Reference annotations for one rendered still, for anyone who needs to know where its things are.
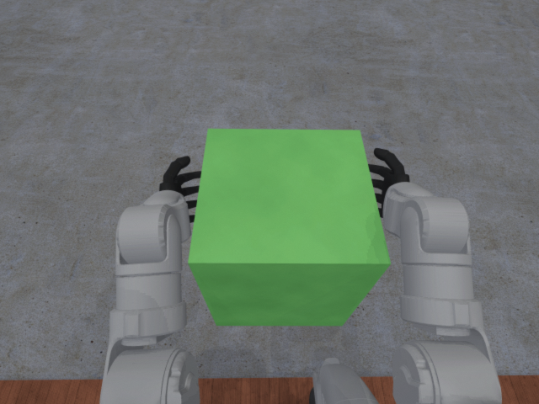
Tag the right robot upper arm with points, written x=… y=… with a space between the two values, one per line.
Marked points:
x=443 y=372

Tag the right robot thigh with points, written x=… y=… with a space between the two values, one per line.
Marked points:
x=339 y=384

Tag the left robot forearm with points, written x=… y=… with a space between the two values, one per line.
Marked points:
x=148 y=248

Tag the left robot hand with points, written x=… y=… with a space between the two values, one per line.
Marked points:
x=173 y=181

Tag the right robot forearm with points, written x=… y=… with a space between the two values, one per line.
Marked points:
x=435 y=244

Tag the robot right shin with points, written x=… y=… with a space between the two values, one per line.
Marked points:
x=330 y=361

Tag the left robot upper arm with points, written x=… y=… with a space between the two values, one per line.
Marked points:
x=152 y=376

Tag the right robot hand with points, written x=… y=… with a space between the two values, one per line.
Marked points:
x=391 y=176

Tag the carton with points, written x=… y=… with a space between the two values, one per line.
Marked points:
x=287 y=230

